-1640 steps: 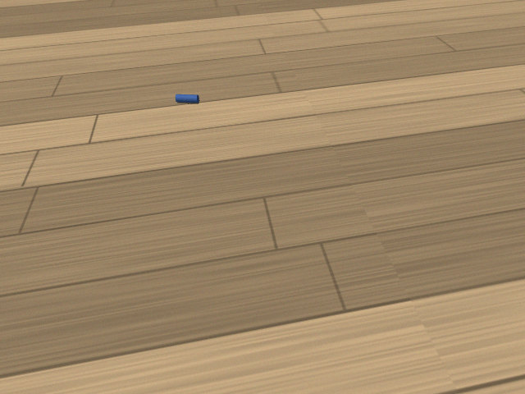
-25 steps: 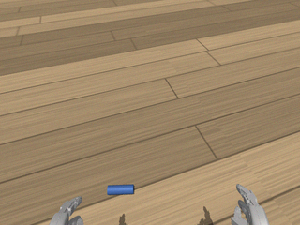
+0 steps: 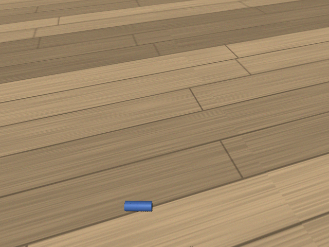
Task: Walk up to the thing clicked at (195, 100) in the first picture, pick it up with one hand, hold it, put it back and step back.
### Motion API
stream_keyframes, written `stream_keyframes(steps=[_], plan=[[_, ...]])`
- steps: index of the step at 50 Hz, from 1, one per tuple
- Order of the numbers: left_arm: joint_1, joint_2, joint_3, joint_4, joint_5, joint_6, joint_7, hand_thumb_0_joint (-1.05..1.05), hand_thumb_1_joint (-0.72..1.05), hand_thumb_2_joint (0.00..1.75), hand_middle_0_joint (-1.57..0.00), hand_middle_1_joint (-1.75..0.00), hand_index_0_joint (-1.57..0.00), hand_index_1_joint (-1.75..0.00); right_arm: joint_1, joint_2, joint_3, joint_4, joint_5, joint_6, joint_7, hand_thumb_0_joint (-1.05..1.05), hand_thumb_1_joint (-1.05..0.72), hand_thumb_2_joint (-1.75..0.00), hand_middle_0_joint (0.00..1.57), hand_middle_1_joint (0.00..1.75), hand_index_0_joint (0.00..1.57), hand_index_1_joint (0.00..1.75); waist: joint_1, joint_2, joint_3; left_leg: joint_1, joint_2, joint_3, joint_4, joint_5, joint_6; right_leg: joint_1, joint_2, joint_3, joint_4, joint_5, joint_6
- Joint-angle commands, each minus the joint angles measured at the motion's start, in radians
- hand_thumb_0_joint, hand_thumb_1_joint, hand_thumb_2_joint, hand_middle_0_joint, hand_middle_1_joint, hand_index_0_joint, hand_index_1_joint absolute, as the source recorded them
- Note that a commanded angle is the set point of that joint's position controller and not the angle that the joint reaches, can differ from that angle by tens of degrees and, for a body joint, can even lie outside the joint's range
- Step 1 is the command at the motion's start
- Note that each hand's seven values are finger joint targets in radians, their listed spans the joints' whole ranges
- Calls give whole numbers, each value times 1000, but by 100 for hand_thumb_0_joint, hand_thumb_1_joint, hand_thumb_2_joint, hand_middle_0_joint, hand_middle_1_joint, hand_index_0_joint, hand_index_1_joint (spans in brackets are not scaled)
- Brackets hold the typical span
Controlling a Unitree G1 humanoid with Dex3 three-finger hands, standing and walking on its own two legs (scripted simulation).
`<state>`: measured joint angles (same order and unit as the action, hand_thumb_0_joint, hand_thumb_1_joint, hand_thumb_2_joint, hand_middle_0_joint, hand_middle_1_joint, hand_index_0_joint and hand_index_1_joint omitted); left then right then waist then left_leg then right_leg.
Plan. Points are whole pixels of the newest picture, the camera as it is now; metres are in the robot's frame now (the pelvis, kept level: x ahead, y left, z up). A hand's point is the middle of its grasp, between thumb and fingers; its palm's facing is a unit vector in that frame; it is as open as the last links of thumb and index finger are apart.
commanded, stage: stand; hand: left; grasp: from above
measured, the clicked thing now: (138, 205) +0.49 +0.20 -0.74
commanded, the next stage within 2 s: none
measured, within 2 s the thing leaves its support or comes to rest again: neither
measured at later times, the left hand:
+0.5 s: hand out of the picture +0.04 +0.25 -0.14, palm faces +0.03 -0.94 -0.34, open 7.4 cm
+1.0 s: hand out of the picture +0.05 +0.23 -0.14, palm faces +0.00 -0.95 -0.32, open 7.4 cm
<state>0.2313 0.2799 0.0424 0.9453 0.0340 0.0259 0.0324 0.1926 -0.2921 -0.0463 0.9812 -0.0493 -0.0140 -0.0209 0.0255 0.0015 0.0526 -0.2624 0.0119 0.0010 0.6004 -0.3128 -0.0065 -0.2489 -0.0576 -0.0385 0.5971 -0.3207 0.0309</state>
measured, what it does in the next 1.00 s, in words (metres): stands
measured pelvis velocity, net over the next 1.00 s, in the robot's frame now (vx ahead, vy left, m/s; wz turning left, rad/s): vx -0.01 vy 0.00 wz -0.02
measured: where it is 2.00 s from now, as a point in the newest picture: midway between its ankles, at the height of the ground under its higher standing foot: outside the picture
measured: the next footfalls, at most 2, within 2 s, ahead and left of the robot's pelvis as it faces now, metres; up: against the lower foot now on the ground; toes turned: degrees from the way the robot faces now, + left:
none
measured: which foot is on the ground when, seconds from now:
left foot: down 0.00-1.00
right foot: down 0.00-1.00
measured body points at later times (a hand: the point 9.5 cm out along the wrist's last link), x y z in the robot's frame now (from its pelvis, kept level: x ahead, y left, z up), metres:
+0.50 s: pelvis -0.01 +0.00 +0.02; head -0.02 +0.00 +0.47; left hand +0.04 +0.29 -0.12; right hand +0.05 -0.28 -0.13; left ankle +0.01 +0.12 -0.73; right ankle +0.00 -0.14 -0.73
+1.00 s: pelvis -0.01 +0.00 +0.02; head +0.00 -0.01 +0.47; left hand +0.05 +0.28 -0.12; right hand +0.05 -0.29 -0.12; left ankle +0.01 +0.12 -0.73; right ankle +0.00 -0.14 -0.73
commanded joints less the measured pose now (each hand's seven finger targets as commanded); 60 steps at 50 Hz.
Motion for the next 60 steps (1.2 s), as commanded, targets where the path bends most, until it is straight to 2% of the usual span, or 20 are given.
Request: stream_keyframes(steps=[1, 3, 7, 13, 17, 21, 24, 26, 30, 34, 40, 47, 53, 55, 58, 60], plan=[[-38, 172, 40, -3, -1, -41, 14, 0, 90, 90, -20, -30, -20, -30, -36, -166, -33, -27, 11, -21, -15, 0, -90, -90, 20, 30, 20, 30, -4, 10, -81, 84, 72, -79, -166, 226, 36, 80, -55, 84, -172, 240, -50], [-58, 179, 37, 22, -1, -41, 16, 0, 90, 90, -20, -30, -20, -30, -24, -168, -30, -7, 16, -18, -17, 0, -90, -90, 20, 30, 20, 30, -16, -1, -75, 92, 74, -74, -190, 263, 34, 102, -58, 83, -191, 269, -47], [-57, 175, 30, 74, -2, -40, 17, 0, 90, 90, -20, -30, -20, -30, -40, -171, -24, 27, 19, -16, -19, 0, -90, -90, 20, 30, 20, 30, -7, 7, -57, 121, 83, -80, -222, 282, 27, 118, -58, 75, -225, 263, -39], [-70, 185, 28, 125, -1, -36, 12, 0, 90, 90, -20, -30, -20, -30, -54, -177, -22, 59, 19, -10, -16, 0, -90, -90, 20, 30, 20, 30, -4, 6, -5, 100, 87, -89, -302, 146, 23, 121, -53, 74, -274, 161, -35], [-89, 190, 28, 139, -1, -38, 9, 0, 90, 90, -20, -30, -20, -30, -68, -186, -22, 68, 20, -11, -12, 0, -90, -90, 20, 30, 20, 30, -7, 14, 3, 90, 90, -94, -324, 102, 23, 120, -54, 75, -292, 143, -34], [-95, 200, 28, 152, -4, -38, 2, 0, 90, 90, -20, -30, -20, -30, -67, -192, -21, 76, 19, -7, -7, 0, -90, -90, 20, 30, 20, 30, -7, 18, 19, 58, 93, -103, -350, 14, 25, 121, -50, 77, -300, 104, -32], [-98, 206, 27, 158, -3, -40, -1, 0, 90, 90, -20, -30, -20, -30, -81, -195, -18, 76, 20, -12, -6, 0, -90, -90, 20, 30, 20, 30, -8, 16, -6, 81, 97, -101, -347, 45, 23, 119, -56, 84, -300, 123, -36], [-102, 210, 25, 159, -2, -42, -1, 0, 90, 90, -20, -30, -20, -30, -82, -200, -19, 81, 22, -10, -4, 0, -90, -90, 20, 30, 20, 30, -9, -1, 1, 91, 94, -96, -340, 40, 21, 101, -53, 84, -310, 85, -33], [-116, 214, 21, 160, -6, -50, -1, 0, 90, 90, -20, -30, -20, -30, -81, -197, -13, 86, 25, -12, -1, 0, -90, -90, 20, 30, 20, 30, -17, -14, -31, 126, 98, -84, -312, 140, 25, 114, -68, 96, -325, 152, -35], [-124, 225, 23, 165, -11, -51, 0, 0, 90, 90, -20, -30, -20, -30, -77, -200, -8, 96, 24, -11, -2, 0, -90, -90, 20, 30, 20, 30, -21, -8, -42, 133, 100, -76, -312, 171, 26, 131, -74, 102, -323, 199, -38], [-120, 220, 19, 174, -13, -49, -4, 0, 90, 90, -20, -30, -20, -30, -79, -211, -3, 106, 28, -11, -1, 0, -90, -90, 20, 30, 20, 30, -18, -4, -33, 135, 105, -75, -322, 164, 23, 128, -69, 101, -328, 184, -39], [-129, 222, 19, 173, -14, -49, -6, 0, 90, 90, -20, -30, -20, -30, -84, -210, 2, 108, 29, -12, -1, 0, -90, -90, 20, 30, 20, 30, -22, 12, -43, 135, 108, -66, -321, 201, 25, 146, -72, 101, -325, 242, -41], [-128, 216, 17, 176, -17, -45, -11, 0, 90, 90, -20, -30, -20, -30, -89, -223, 3, 113, 29, -15, -1, 0, -90, -90, 20, 30, 20, 30, -15, 15, -30, 121, 110, -72, -340, 155, 22, 138, -65, 99, -327, 200, -39], [-136, 220, 18, 169, -14, -48, -11, 0, 90, 90, -20, -30, -20, -30, -103, -223, 2, 106, 30, -17, 0, 0, -90, -90, 20, 30, 20, 30, -16, 0, -45, 137, 115, -73, -332, 199, 23, 137, -67, 96, -323, 216, -38], [-143, 222, 18, 170, -15, -48, -10, 0, 90, 90, -20, -30, -20, -30, -99, -216, 4, 108, 30, -17, 0, 0, -90, -90, 20, 30, 20, 30, -22, -1, -51, 143, 117, -71, -330, 210, 23, 141, -71, 97, -318, 224, -42], [-143, 225, 18, 167, -17, -50, -10, 0, 90, 90, -20, -30, -20, -30, -100, -219, 2, 109, 30, -19, -1, 0, -90, -90, 20, 30, 20, 30, -23, -1, -71, 163, 119, -67, -321, 252, 25, 145, -74, 99, -311, 266, -43]])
